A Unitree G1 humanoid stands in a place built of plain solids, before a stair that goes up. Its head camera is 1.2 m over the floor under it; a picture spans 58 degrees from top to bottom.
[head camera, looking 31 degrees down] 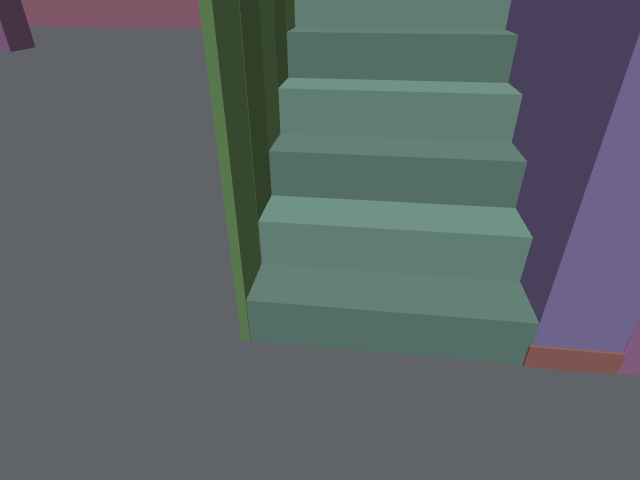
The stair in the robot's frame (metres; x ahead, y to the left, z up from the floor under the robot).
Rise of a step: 0.20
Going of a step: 0.24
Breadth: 1.02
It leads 7 degrees to the right of straight ahead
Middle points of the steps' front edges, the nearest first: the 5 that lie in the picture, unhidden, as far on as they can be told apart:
1.17 -0.24 0.20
1.41 -0.27 0.40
1.65 -0.30 0.60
1.89 -0.32 0.80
2.12 -0.35 1.00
